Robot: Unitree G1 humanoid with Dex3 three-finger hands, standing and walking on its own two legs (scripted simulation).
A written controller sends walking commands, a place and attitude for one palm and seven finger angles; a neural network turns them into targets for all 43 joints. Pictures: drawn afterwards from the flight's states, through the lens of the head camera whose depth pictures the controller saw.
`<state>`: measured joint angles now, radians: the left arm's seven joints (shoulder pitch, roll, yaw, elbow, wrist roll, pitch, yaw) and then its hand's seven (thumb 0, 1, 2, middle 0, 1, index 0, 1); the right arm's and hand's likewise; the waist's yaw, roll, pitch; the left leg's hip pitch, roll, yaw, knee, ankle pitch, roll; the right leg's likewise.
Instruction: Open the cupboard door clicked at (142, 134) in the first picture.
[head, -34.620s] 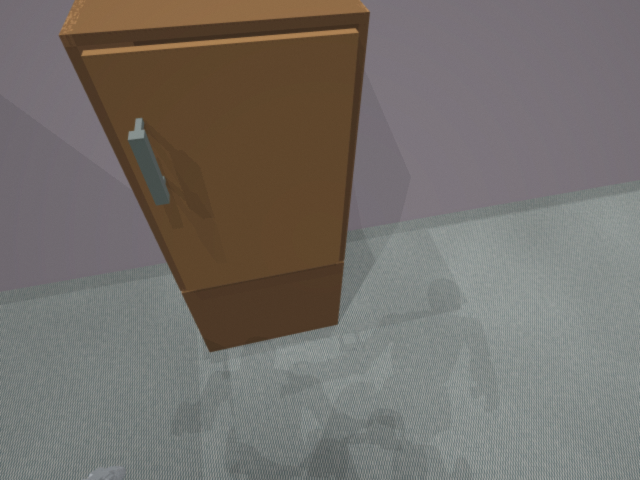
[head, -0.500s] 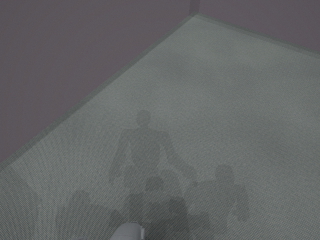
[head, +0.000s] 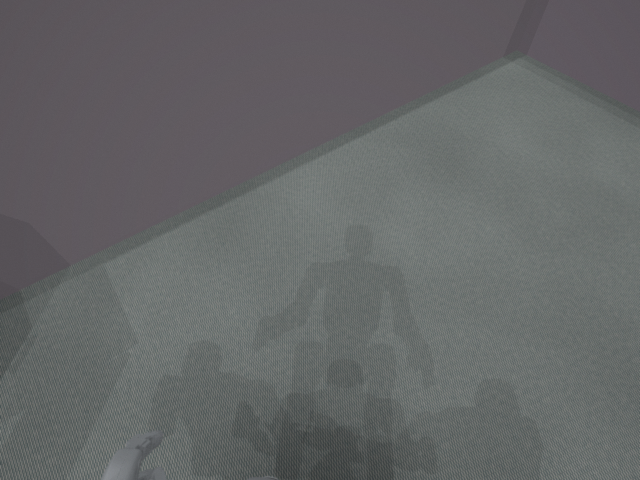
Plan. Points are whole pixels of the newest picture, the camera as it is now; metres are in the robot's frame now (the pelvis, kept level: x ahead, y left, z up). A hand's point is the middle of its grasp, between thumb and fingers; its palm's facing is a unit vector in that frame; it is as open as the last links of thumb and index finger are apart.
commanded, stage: turn to face it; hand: left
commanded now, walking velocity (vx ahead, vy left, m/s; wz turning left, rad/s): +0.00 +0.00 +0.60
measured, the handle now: out of the picture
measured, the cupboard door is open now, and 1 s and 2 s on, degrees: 42 42 42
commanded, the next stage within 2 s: none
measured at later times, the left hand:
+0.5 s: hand out of the picture +0.00 +0.23 -0.17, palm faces +0.34 -0.91 -0.25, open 7.4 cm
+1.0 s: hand out of the picture -0.03 +0.17 -0.17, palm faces +0.61 -0.77 -0.20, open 7.4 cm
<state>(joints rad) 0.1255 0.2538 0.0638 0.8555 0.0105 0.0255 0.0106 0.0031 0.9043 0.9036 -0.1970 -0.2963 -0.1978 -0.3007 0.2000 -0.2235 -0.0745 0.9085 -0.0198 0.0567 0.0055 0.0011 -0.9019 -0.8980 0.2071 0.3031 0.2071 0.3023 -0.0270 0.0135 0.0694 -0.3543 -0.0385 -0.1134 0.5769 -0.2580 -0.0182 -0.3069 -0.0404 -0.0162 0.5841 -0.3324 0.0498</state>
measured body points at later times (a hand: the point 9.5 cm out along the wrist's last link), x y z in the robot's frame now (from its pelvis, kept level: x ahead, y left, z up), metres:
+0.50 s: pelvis +0.00 +0.00 +0.00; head +0.05 +0.04 +0.45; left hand -0.01 +0.28 -0.15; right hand +0.19 -0.21 -0.12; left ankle -0.01 +0.11 -0.73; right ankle +0.02 -0.15 -0.66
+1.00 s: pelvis +0.03 -0.01 +0.00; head +0.07 +0.03 +0.45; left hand -0.07 +0.21 -0.15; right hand +0.27 -0.16 -0.13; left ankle -0.02 +0.08 -0.72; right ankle +0.08 -0.15 -0.73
